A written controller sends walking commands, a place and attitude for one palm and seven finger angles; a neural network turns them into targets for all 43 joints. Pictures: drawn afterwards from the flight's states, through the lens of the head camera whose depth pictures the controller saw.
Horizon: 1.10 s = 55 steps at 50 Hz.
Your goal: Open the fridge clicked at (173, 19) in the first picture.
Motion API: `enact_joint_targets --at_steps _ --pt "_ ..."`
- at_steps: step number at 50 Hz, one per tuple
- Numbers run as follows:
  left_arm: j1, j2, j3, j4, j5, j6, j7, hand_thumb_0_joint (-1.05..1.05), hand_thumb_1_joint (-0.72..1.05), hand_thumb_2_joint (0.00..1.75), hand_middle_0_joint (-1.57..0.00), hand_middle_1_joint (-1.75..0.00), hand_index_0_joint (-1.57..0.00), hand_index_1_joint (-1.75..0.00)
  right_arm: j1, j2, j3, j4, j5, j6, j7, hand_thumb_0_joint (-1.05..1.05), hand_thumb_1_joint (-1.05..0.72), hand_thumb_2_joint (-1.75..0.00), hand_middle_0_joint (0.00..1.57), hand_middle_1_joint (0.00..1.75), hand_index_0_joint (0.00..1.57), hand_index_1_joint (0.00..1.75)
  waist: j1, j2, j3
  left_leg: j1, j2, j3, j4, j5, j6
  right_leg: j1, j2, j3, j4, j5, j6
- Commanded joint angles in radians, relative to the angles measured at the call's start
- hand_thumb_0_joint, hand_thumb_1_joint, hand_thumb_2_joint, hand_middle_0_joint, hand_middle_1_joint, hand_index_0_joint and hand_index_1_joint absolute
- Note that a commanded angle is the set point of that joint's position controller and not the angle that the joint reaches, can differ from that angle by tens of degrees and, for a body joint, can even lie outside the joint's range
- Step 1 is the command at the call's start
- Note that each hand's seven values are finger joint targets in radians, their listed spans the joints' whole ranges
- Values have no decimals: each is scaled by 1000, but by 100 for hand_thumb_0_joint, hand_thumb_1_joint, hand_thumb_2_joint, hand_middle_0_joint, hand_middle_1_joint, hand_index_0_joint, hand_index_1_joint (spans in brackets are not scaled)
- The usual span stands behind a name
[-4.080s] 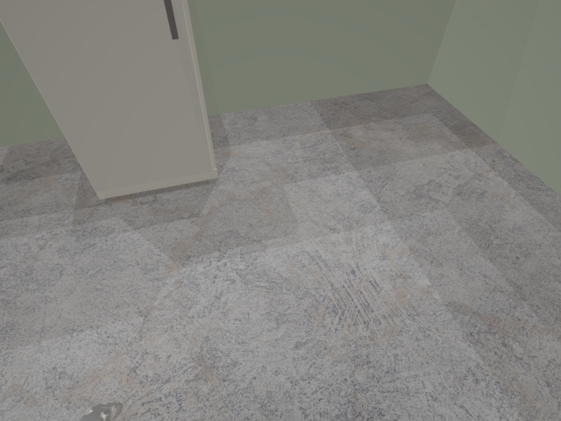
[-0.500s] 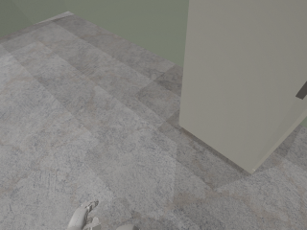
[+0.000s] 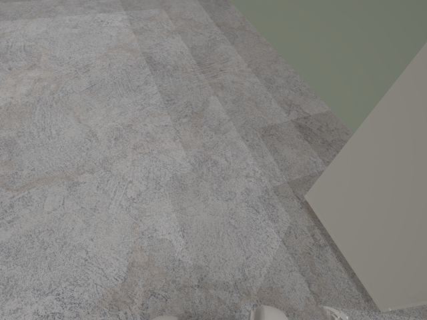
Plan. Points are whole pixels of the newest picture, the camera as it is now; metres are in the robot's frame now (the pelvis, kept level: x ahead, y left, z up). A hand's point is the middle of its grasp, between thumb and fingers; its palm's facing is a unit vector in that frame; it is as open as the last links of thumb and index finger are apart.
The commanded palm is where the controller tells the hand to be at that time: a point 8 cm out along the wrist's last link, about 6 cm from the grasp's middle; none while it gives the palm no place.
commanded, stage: walk to a spot facing it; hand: right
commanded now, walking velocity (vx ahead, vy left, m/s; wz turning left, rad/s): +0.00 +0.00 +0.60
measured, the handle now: out of the picture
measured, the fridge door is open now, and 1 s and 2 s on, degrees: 0 0 0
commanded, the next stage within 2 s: turn to face it in 1.10 s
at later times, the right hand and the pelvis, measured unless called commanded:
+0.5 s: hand out of the picture +0.09 -0.25 -0.17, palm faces -0.19 +0.96 -0.19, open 7.4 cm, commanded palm none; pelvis -0.02 -0.06 +0.01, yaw +16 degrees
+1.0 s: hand (266, 309) +0.17 -0.11 -0.14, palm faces -0.51 +0.82 -0.27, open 7.3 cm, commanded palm none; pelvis -0.03 +0.00 +0.00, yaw +34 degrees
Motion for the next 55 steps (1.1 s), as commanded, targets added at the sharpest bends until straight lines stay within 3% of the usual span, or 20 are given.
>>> enact_joint_targets --at_steps 1,13,17,18,19,20,21,23,26,36,38,41,42,43,44,45,46,48,50,55 --pt "-6 55 8 -79 4 -26 7 0 90 90 -20 -30 -20 -30 36 -195 -46 -48 -1 -24 -9 0 -90 -90 20 30 20 30 -28 159 -145 168 221 -249 -208 405 79 -56 6 42 -34 49 17" --pt "-88 46 0 -129 -15 -43 20 0 90 90 -20 -30 -20 -30 57 -225 -59 -36 -12 -8 -6 0 -90 -90 20 30 20 30 -54 178 -176 158 219 -473 -195 381 130 87 83 73 -352 -66 -24" --pt "22 56 4 -101 -21 -58 33 0 90 90 -20 -30 -20 -30 2 -207 -53 -44 -2 4 -1 0 -90 -90 20 30 20 30 3 168 -211 4 130 -453 -113 310 32 380 99 56 -702 113 -55" --pt "52 111 11 -96 -15 -68 38 0 90 90 -20 -30 -20 -30 6 -161 -45 -57 6 8 3 0 -90 -90 20 30 20 30 18 25 -224 -145 28 -369 -5 134 -23 514 -35 190 -827 98 -99" --pt "17 198 27 -124 -3 -66 34 0 90 90 -20 -30 -20 -30 20 -115 -36 -74 10 8 16 0 -90 -90 20 30 20 30 6 -257 -183 -328 -92 -184 235 -250 -85 537 -294 426 -913 171 -176" --pt "-31 207 24 -144 0 -58 31 0 90 90 -20 -30 -20 -30 10 -155 -48 -69 -10 13 17 0 -90 -90 20 30 20 30 2 -207 -119 -309 -42 -138 441 -304 -108 391 -369 425 -911 206 -238" --pt "-107 138 8 -155 0 -60 31 0 90 90 -20 -30 -20 -30 53 -174 -60 -41 -18 22 19 0 -90 -90 20 30 20 30 -40 -170 -100 -271 -11 -159 533 -230 -121 299 -311 332 -915 185 -228" --pt "-155 104 -2 -177 3 -71 35 0 90 90 -20 -30 -20 -30 80 -165 -70 -15 -22 27 36 0 -90 -90 20 30 20 30 -68 -80 -70 -261 -6 -116 660 -146 -134 286 -193 166 -879 280 -198" --pt "-81 97 4 -149 0 -76 34 0 90 90 -20 -30 -20 -30 65 -130 -56 -16 -14 25 43 0 -90 -90 20 30 20 30 -39 -87 -92 -318 13 -68 644 -116 -153 427 -156 49 -813 486 -198" --pt "51 130 32 -82 5 -69 17 0 90 90 -20 -30 -20 -30 -39 -90 -33 -44 -8 29 41 0 -90 -90 20 30 20 30 23 -163 -85 -179 59 35 315 -181 -146 460 -235 -36 -762 579 -226" --pt "57 141 36 -73 9 -70 12 0 90 90 -20 -30 -20 -30 -42 -83 -31 -48 -9 22 44 0 -90 -90 20 30 20 30 26 -177 -104 -134 53 53 241 -200 -131 450 -252 -43 -759 470 -217" --pt "46 145 38 -64 10 -70 5 0 90 90 -20 -30 -20 -30 -7 -89 -31 -45 -12 7 47 0 -90 -90 20 30 20 30 -3 -147 -133 4 34 76 42 -150 -97 397 -263 -71 -698 252 -173" --pt "30 138 32 -66 7 -69 2 0 90 90 -20 -30 -20 -30 72 -108 -38 -19 -14 -2 44 0 -90 -90 20 30 20 30 -55 -79 -160 165 21 88 -85 -53 -77 302 -236 -117 -568 167 -128" --pt "43 89 18 -83 -7 -66 -7 0 90 90 -20 -30 -20 -30 177 -208 -56 15 -23 -19 33 0 -90 -90 20 30 20 30 -106 186 -216 410 185 -121 -224 -123 -13 77 -150 -211 -309 8 -65" --pt "-58 21 -11 -153 -2 -62 -16 0 90 90 -20 -30 -20 -30 260 -329 -76 38 -12 -22 16 0 -90 -90 20 30 20 30 -161 445 -162 456 407 -536 -311 -13 93 -227 3 -148 -36 -304 -16" --pt "-120 68 -5 -175 5 -55 -10 0 90 90 -20 -30 -20 -30 288 -316 -77 42 3 -18 0 0 -90 -90 20 30 20 30 -166 342 -135 398 434 -533 -334 -19 138 -270 -13 6 32 -259 -34" --pt "-135 72 2 -166 3 -50 -15 0 90 90 -20 -30 -20 -30 240 -265 -70 37 2 -22 -8 0 -90 -90 20 30 20 30 -144 276 -79 324 386 -463 -348 -142 129 -267 -40 31 44 -156 -44" --pt "-112 82 8 -122 13 -61 -20 0 90 90 -20 -30 -20 -30 143 -201 -46 18 0 -42 -5 0 -90 -90 20 30 20 30 -90 229 -12 213 313 -388 -363 -159 100 -223 -46 46 46 -2 -35" --pt "-37 59 7 -74 16 -59 -24 0 90 90 -20 -30 -20 -30 105 -167 -27 14 -1 -60 -1 0 -90 -90 20 30 20 30 -36 163 -8 147 251 -261 -354 19 75 -139 -36 30 -10 84 -17" --pt "-14 30 0 -42 12 -65 -24 0 90 90 -20 -30 -20 -30 187 -140 -14 65 -3 -89 1 0 -90 -90 20 30 20 30 -34 166 -38 230 217 -196 -333 270 78 -141 -5 15 -91 163 -5"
